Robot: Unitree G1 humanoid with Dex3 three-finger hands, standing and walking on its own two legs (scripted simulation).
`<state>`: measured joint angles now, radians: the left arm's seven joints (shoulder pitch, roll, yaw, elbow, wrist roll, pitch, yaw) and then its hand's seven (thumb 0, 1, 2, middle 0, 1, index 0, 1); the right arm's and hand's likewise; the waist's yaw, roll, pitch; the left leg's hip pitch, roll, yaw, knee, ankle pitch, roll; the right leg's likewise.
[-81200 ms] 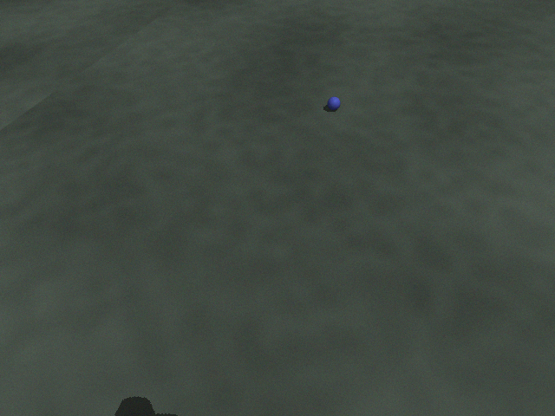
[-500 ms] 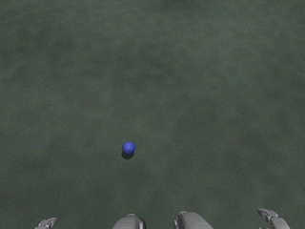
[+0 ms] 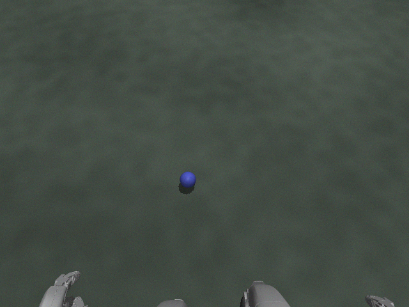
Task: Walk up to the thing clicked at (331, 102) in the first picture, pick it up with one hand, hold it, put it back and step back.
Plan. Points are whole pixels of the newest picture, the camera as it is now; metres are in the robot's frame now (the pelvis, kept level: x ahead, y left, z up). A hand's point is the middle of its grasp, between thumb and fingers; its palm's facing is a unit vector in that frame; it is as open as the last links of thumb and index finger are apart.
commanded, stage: step back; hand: left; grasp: from above
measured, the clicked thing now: (187, 179) +0.73 +0.12 -0.71
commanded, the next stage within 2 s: none
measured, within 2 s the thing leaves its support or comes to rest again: neither
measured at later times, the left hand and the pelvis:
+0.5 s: hand out of the picture -0.09 +0.24 -0.13, palm faces -0.07 -0.91 -0.41, open 7.4 cm; pelvis -0.17 -0.02 +0.00, yaw -6 degrees
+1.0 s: hand out of the picture -0.22 +0.24 -0.14, palm faces -0.06 -0.92 -0.39, open 7.4 cm; pelvis -0.34 -0.03 +0.00, yaw -4 degrees
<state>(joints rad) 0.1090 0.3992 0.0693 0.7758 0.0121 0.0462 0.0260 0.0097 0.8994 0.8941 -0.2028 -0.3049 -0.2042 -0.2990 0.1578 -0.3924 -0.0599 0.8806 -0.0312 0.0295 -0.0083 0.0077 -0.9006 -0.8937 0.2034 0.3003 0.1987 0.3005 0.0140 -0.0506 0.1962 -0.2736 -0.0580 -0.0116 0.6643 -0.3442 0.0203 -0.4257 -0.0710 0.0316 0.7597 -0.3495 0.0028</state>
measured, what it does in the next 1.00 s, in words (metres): walks backwards: right foot, then left foot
